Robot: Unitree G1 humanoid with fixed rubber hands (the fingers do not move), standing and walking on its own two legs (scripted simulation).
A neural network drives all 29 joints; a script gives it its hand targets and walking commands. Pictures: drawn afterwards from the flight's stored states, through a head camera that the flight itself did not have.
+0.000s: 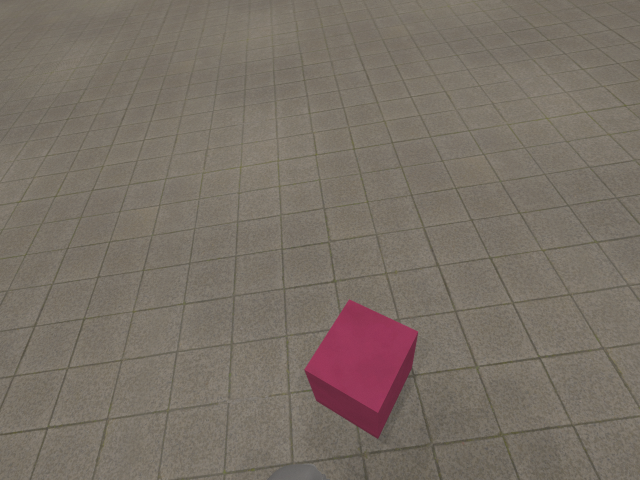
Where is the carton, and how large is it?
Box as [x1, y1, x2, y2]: [304, 299, 417, 438]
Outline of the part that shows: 349,299 304,369 317,401 377,438 411,368 417,331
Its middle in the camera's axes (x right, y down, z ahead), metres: +0.13 +0.37 +1.12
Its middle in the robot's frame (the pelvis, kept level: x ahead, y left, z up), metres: +0.50 +0.02 -0.63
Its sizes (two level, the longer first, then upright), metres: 0.241 0.214 0.260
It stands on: the floor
